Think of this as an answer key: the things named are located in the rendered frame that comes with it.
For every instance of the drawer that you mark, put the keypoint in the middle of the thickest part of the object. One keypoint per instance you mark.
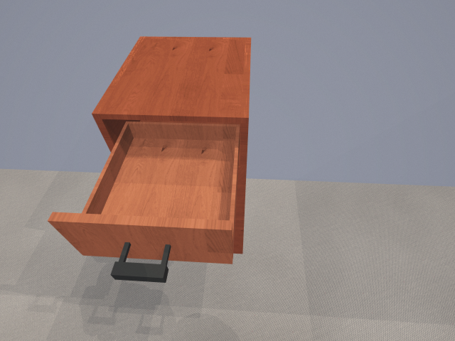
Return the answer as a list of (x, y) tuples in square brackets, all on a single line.
[(163, 183)]

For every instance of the cabinet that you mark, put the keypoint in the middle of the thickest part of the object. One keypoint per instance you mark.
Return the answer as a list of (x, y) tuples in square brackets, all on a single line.
[(200, 80)]

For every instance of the handle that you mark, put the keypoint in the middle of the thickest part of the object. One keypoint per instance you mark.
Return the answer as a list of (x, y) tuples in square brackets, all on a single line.
[(129, 271)]

